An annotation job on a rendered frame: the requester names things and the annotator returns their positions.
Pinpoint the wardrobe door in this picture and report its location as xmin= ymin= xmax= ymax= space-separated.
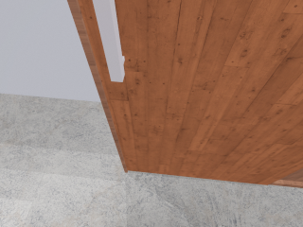
xmin=78 ymin=0 xmax=303 ymax=185
xmin=280 ymin=168 xmax=303 ymax=182

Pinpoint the handle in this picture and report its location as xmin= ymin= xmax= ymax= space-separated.
xmin=92 ymin=0 xmax=125 ymax=82

